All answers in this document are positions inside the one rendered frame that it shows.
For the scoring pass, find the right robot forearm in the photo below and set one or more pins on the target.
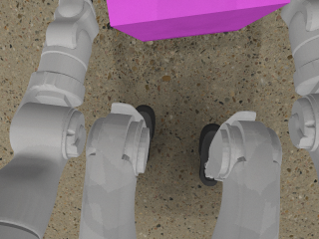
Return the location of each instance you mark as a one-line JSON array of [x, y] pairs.
[[302, 19]]

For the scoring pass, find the left robot forearm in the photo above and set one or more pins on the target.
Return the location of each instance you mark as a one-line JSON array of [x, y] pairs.
[[59, 80]]

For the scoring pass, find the robot left thigh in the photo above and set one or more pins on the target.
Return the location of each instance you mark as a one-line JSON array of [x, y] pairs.
[[108, 202]]

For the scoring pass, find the right robot upper arm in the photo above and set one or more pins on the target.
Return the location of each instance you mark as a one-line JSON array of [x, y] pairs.
[[303, 126]]

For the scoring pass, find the carton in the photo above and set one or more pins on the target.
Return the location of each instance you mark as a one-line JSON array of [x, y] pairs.
[[152, 20]]

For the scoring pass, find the robot left foot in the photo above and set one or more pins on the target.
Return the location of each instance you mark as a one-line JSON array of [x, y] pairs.
[[150, 119]]

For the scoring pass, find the left robot upper arm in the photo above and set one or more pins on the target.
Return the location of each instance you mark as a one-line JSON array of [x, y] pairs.
[[43, 138]]

